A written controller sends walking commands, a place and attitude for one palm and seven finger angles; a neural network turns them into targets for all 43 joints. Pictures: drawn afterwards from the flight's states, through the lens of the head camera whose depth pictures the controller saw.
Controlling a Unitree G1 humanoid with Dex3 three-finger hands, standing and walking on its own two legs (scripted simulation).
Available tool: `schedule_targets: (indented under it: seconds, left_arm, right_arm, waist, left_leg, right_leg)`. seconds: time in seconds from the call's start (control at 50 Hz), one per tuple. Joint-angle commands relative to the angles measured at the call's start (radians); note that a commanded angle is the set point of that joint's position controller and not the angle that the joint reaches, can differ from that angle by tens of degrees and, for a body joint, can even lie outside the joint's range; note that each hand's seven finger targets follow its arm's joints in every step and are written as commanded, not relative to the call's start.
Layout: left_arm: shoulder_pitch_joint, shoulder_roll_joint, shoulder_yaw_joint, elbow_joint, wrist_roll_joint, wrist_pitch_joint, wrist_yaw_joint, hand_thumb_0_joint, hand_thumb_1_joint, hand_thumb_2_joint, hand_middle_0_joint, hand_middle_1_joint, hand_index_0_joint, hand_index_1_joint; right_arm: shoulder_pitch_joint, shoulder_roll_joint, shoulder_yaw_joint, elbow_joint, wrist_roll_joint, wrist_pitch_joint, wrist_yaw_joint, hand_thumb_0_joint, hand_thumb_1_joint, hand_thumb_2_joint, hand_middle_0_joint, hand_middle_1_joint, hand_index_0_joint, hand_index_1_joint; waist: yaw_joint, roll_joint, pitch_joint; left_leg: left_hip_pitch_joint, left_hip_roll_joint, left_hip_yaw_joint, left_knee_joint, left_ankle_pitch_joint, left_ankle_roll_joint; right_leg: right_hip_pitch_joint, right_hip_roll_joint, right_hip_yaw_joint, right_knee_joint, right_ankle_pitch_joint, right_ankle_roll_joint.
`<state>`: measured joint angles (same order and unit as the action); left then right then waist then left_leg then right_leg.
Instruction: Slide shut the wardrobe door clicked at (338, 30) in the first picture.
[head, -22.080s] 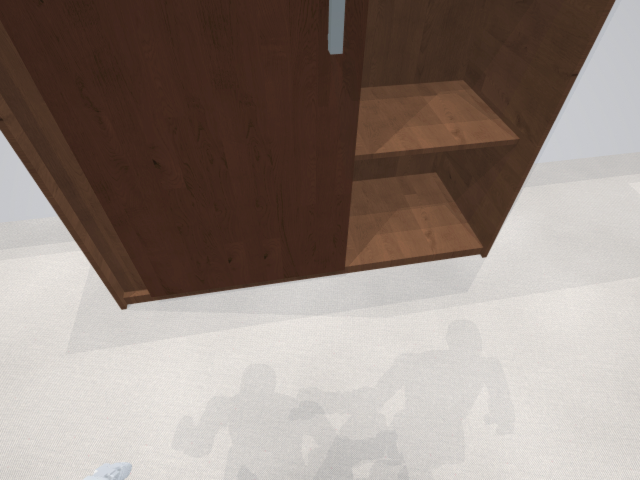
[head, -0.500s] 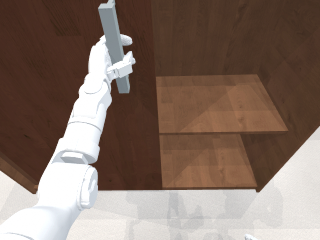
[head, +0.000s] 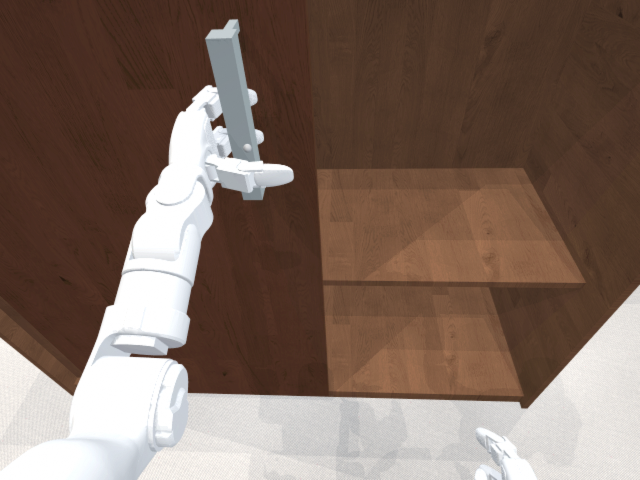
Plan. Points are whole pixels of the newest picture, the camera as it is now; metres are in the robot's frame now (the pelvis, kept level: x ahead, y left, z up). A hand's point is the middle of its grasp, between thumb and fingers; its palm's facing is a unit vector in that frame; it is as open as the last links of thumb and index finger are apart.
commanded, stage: move the hooked fingers beside the handle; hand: left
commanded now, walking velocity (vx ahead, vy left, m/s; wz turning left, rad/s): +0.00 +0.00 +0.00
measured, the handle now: (244, 116) +0.49 +0.12 +0.24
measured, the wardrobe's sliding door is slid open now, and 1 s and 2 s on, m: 0.60 0.60 0.60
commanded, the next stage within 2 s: none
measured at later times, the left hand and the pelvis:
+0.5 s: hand (229, 144) +0.44 +0.13 +0.23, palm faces +0.03 -1.00 -0.02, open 14.0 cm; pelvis -0.03 +0.00 +0.00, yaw -1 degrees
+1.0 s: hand (221, 139) +0.45 +0.14 +0.23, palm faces -0.01 -1.00 +0.00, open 13.7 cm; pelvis -0.02 +0.01 +0.00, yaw -2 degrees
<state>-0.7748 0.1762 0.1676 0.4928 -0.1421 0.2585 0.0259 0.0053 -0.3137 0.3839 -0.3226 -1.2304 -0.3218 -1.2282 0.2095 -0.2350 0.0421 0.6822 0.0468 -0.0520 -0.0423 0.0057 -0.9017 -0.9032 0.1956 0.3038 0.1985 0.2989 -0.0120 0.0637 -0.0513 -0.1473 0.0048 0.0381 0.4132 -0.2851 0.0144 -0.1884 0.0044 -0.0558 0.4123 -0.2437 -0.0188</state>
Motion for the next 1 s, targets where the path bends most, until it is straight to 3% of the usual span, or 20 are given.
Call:
schedule_targets:
  seconds: [0.0, 0.02, 0.08, 0.14, 0.16, 0.2, 0.36, 0.4, 0.44, 0.54, 0.56, 0.64, 0.7, 0.74, 0.76, 0.8, 0.86, 0.9, 0.92, 0.98]
  left_arm:
    - [-0.431, 0.200, 0.072, -0.174, -0.017, -0.057, -0.016, 0.000, -0.500, 0.300, -0.300, -1.200, -0.300, -1.200]
    - [-0.474, 0.172, 0.040, -0.192, -0.020, -0.061, -0.022, 0.000, -0.500, 0.300, -0.300, -1.200, -0.300, -1.200]
    - [-0.515, 0.188, 0.042, -0.168, -0.022, -0.076, -0.027, 0.000, -0.500, 0.300, -0.300, -1.200, -0.300, -1.200]
    - [-0.536, 0.257, 0.093, -0.089, -0.019, -0.094, -0.022, 0.000, -0.500, 0.300, -0.300, -1.200, -0.300, -1.200]
    - [-0.571, 0.241, 0.066, -0.092, -0.014, -0.103, -0.025, 0.000, -0.500, 0.300, -0.300, -1.200, -0.300, -1.200]
    - [-0.585, 0.276, 0.092, -0.060, -0.009, -0.123, -0.020, 0.000, -0.500, 0.300, -0.300, -1.200, -0.300, -1.200]
    - [-0.712, 0.348, 0.117, 0.056, -0.002, -0.213, -0.052, 0.000, -0.500, 0.300, -0.300, -1.200, -0.300, -1.200]
    - [-0.708, 0.365, 0.127, 0.077, 0.000, -0.233, -0.063, 0.000, -0.500, 0.300, -0.300, -1.200, -0.300, -1.200]
    - [-0.726, 0.340, 0.106, 0.101, 0.001, -0.246, -0.076, 0.000, -0.500, 0.300, -0.300, -1.200, -0.300, -1.200]
    - [-0.661, 0.363, 0.142, 0.159, -0.003, -0.253, -0.094, 0.000, -0.500, 0.300, -0.300, -1.200, -0.300, -1.200]
    - [-0.656, 0.365, 0.144, 0.181, -0.005, -0.251, -0.098, 0.000, -0.500, 0.300, -0.300, -1.200, -0.300, -1.200]
    - [-0.657, 0.378, 0.151, 0.169, 0.008, -0.263, -0.093, 0.000, -0.500, 0.300, -0.300, -1.200, -0.300, -1.200]
    - [-0.649, 0.432, 0.184, 0.183, 0.021, -0.265, -0.091, 0.000, -0.500, 0.300, -0.300, -1.200, -0.300, -1.200]
    - [-0.662, 0.444, 0.187, 0.175, 0.026, -0.264, -0.094, 0.000, -0.500, 0.300, -0.300, -1.200, -0.300, -1.200]
    - [-0.656, 0.417, 0.169, 0.176, 0.028, -0.260, -0.097, 0.000, -0.500, 0.300, -0.300, -1.200, -0.300, -1.200]
    - [-0.635, 0.450, 0.198, 0.188, 0.031, -0.256, -0.097, 0.000, -0.500, 0.300, -0.300, -1.200, -0.300, -1.200]
    - [-0.655, 0.457, 0.204, 0.213, 0.027, -0.246, -0.101, 0.000, -0.500, 0.300, -0.300, -1.200, -0.300, -1.200]
    - [-0.631, 0.471, 0.213, 0.220, 0.030, -0.245, -0.101, 0.000, -0.500, 0.300, -0.300, -1.200, -0.300, -1.200]
    - [-0.641, 0.442, 0.190, 0.228, 0.028, -0.242, -0.105, 0.000, -0.500, 0.300, -0.300, -1.200, -0.300, -1.200]
    - [-0.671, 0.476, 0.209, 0.246, 0.032, -0.245, -0.106, 0.000, -0.500, 0.300, -0.300, -1.200, -0.300, -1.200]
  right_arm:
    - [-0.062, -0.114, -0.036, -0.129, 0.005, -0.029, -0.012, 0.000, -0.900, -0.900, 0.200, 0.300, 0.200, 0.300]
    - [-0.063, -0.112, -0.034, -0.130, 0.006, -0.030, -0.013, 0.000, -0.900, -0.900, 0.200, 0.300, 0.200, 0.300]
    - [-0.059, -0.113, -0.034, -0.127, 0.009, -0.037, -0.018, 0.000, -0.900, -0.900, 0.200, 0.300, 0.200, 0.300]
    - [-0.042, -0.123, -0.034, -0.112, 0.006, -0.041, -0.024, 0.000, -0.900, -0.900, 0.200, 0.300, 0.200, 0.300]
    - [-0.041, -0.121, -0.033, -0.112, 0.007, -0.044, -0.026, 0.000, -0.900, -0.900, 0.200, 0.300, 0.200, 0.300]
    - [-0.027, -0.124, -0.034, -0.107, 0.004, -0.053, -0.027, 0.000, -0.900, -0.900, 0.200, 0.300, 0.200, 0.300]
    - [0.042, -0.141, -0.042, -0.078, 0.008, -0.099, -0.037, 0.000, -0.900, -0.900, 0.200, 0.300, 0.200, 0.300]
    - [0.058, -0.146, -0.045, -0.073, 0.008, -0.108, -0.034, 0.000, -0.900, -0.900, 0.200, 0.300, 0.200, 0.300]
    - [0.073, -0.145, -0.047, -0.064, 0.010, -0.122, -0.032, 0.000, -0.900, -0.900, 0.200, 0.300, 0.200, 0.300]
    - [0.103, -0.158, -0.054, -0.059, 0.009, -0.135, -0.026, 0.000, -0.900, -0.900, 0.200, 0.300, 0.200, 0.300]
    - [0.107, -0.159, -0.055, -0.056, 0.011, -0.137, -0.027, 0.000, -0.900, -0.900, 0.200, 0.300, 0.200, 0.300]
    - [0.118, -0.163, -0.059, -0.058, 0.010, -0.143, -0.022, 0.000, -0.900, -0.900, 0.200, 0.300, 0.200, 0.300]
    - [0.127, -0.168, -0.060, -0.055, 0.007, -0.138, -0.021, 0.000, -0.900, -0.900, 0.200, 0.300, 0.200, 0.300]
    - [0.130, -0.168, -0.060, -0.060, 0.008, -0.137, -0.022, 0.000, -0.900, -0.900, 0.200, 0.300, 0.200, 0.300]
    - [0.130, -0.163, -0.059, -0.063, 0.007, -0.137, -0.021, 0.000, -0.900, -0.900, 0.200, 0.300, 0.200, 0.300]
    - [0.136, -0.168, -0.063, -0.061, 0.006, -0.132, -0.020, 0.000, -0.900, -0.900, 0.200, 0.300, 0.200, 0.300]
    - [0.139, -0.169, -0.061, -0.066, 0.008, -0.127, -0.024, 0.000, -0.900, -0.900, 0.200, 0.300, 0.200, 0.300]
    - [0.138, -0.172, -0.063, -0.070, 0.007, -0.121, -0.024, 0.000, -0.900, -0.900, 0.200, 0.300, 0.200, 0.300]
    - [0.134, -0.169, -0.059, -0.071, 0.008, -0.121, -0.024, 0.000, -0.900, -0.900, 0.200, 0.300, 0.200, 0.300]
    - [0.145, -0.172, -0.060, -0.070, 0.007, -0.118, -0.027, 0.000, -0.900, -0.900, 0.200, 0.300, 0.200, 0.300]
  waist:
    - [-0.001, -0.115, -0.291]
    - [-0.017, -0.098, -0.277]
    - [-0.025, -0.111, -0.251]
    - [-0.022, -0.125, -0.232]
    - [-0.031, -0.088, -0.239]
    - [-0.024, -0.091, -0.244]
    - [-0.054, -0.101, -0.282]
    - [-0.048, -0.062, -0.300]
    - [-0.061, -0.043, -0.292]
    - [-0.047, -0.076, -0.292]
    - [-0.050, -0.108, -0.271]
    - [-0.048, -0.086, -0.251]
    - [-0.039, -0.085, -0.242]
    - [-0.047, -0.082, -0.255]
    - [-0.045, -0.061, -0.254]
    - [-0.039, -0.060, -0.264]
    - [-0.048, -0.101, -0.244]
    - [-0.041, -0.102, -0.245]
    - [-0.050, -0.077, -0.241]
    - [-0.054, -0.111, -0.238]
  left_leg:
    - [0.077, -0.008, -0.012, 0.008, 0.467, 0.018]
    - [0.080, -0.009, -0.011, 0.005, 0.448, 0.020]
    - [0.066, -0.009, -0.015, -0.005, 0.364, 0.025]
    - [0.037, -0.008, -0.021, -0.017, 0.291, 0.026]
    - [0.042, -0.009, -0.020, -0.019, 0.274, 0.025]
    - [0.032, -0.008, -0.024, -0.024, 0.251, 0.025]
    - [0.019, -0.003, -0.027, -0.027, 0.203, 0.030]
    - [0.026, -0.003, -0.027, -0.024, 0.223, 0.026]
    - [0.036, -0.002, -0.025, -0.021, 0.223, 0.026]
    - [0.022, 0.001, -0.026, -0.027, 0.248, 0.025]
    - [0.008, 0.003, -0.024, -0.027, 0.237, 0.026]
    - [0.006, 0.007, -0.024, -0.031, 0.229, 0.026]
    - [-0.017, 0.008, -0.021, -0.033, 0.226, 0.027]
    - [-0.012, 0.008, -0.018, -0.029, 0.236, 0.028]
    - [-0.003, 0.008, -0.018, -0.026, 0.256, 0.026]
    - [-0.004, 0.009, -0.015, -0.021, 0.267, 0.026]
    - [-0.024, 0.009, -0.019, -0.023, 0.238, 0.027]
    - [-0.027, 0.012, -0.018, -0.022, 0.244, 0.026]
    - [-0.023, 0.009, -0.016, -0.021, 0.239, 0.026]
    - [-0.034, 0.010, -0.020, -0.018, 0.235, 0.028]
  right_leg:
    - [0.158, -0.002, 0.014, -0.002, 0.507, -0.009]
    - [0.140, -0.002, 0.017, -0.008, 0.494, -0.008]
    - [0.109, 0.000, 0.020, -0.024, 0.407, -0.005]
    - [0.097, -0.001, 0.028, -0.038, 0.321, -0.005]
    - [0.085, -0.003, 0.034, -0.041, 0.298, -0.005]
    - [0.089, -0.005, 0.035, -0.046, 0.263, -0.006]
    - [0.078, 0.000, 0.048, -0.053, 0.226, -0.002]
    - [0.083, -0.001, 0.047, -0.047, 0.240, -0.007]
    - [0.060, 0.002, 0.048, -0.049, 0.246, -0.006]
    - [0.069, 0.006, 0.041, -0.043, 0.272, -0.008]
    - [0.063, 0.007, 0.039, -0.046, 0.264, -0.006]
    - [0.038, 0.007, 0.038, -0.047, 0.243, -0.006]
    - [0.048, 0.003, 0.039, -0.047, 0.237, -0.008]
    - [0.046, 0.004, 0.042, -0.042, 0.254, -0.006]
    - [0.043, 0.004, 0.040, -0.037, 0.272, -0.009]
    - [0.049, 0.002, 0.039, -0.036, 0.280, -0.009]
    - [0.037, 0.004, 0.038, -0.038, 0.260, -0.005]
    - [0.042, 0.002, 0.037, -0.036, 0.260, -0.006]
    - [0.029, 0.002, 0.039, -0.035, 0.259, -0.006]
    - [0.023, 0.001, 0.039, -0.034, 0.258, -0.003]
